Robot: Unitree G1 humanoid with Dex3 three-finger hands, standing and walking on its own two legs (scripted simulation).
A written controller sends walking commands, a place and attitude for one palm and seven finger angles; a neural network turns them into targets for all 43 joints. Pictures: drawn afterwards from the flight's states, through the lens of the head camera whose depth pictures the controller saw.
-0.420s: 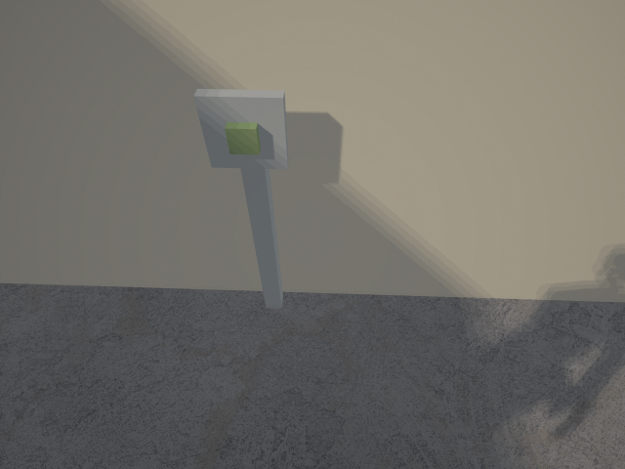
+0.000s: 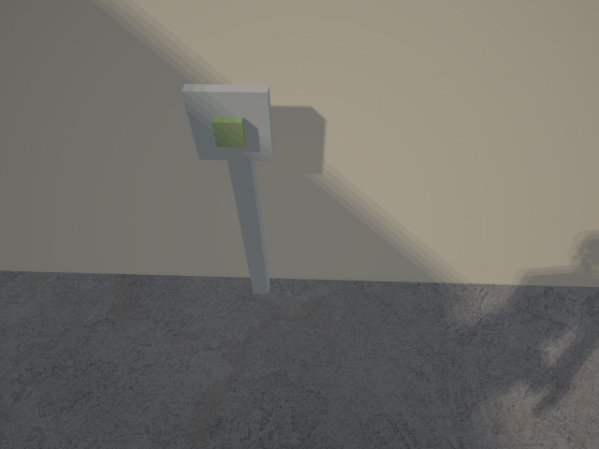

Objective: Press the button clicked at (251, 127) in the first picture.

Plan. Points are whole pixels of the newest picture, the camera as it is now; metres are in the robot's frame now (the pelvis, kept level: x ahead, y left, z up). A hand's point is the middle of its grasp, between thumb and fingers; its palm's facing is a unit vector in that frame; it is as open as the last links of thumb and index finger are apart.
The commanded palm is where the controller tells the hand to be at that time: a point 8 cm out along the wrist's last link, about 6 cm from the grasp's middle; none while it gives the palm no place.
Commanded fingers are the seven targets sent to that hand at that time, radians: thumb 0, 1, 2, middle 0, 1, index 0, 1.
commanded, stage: look at it before walking up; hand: left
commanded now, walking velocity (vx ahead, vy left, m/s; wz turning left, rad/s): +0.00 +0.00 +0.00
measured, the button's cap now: (230, 131) +0.74 +0.20 +0.00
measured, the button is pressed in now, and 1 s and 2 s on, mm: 0 0 0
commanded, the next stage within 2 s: take the last steps up to it in 0.42 s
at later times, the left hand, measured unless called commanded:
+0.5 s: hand out of the picture +0.04 +0.21 -0.17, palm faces +0.01 -0.96 -0.27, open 7.4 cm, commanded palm none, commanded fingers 0.00 0.90 0.90 -0.20 -0.30 -0.20 -0.30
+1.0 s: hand out of the picture +0.06 +0.19 -0.19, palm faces +0.04 -0.99 -0.13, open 7.4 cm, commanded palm none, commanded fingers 0.00 0.90 0.90 -0.20 -0.30 -0.20 -0.30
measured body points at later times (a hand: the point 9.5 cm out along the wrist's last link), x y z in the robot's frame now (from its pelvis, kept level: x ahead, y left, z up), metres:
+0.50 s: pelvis +0.00 +0.00 +0.00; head +0.02 -0.01 +0.45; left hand +0.04 +0.26 -0.15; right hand +0.03 -0.25 -0.16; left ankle -0.01 +0.13 -0.75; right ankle -0.01 -0.08 -0.75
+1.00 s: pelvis +0.09 +0.02 -0.01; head +0.12 +0.04 +0.44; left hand +0.06 +0.24 -0.18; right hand +0.02 -0.18 -0.16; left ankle +0.03 +0.12 -0.75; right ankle +0.03 -0.08 -0.68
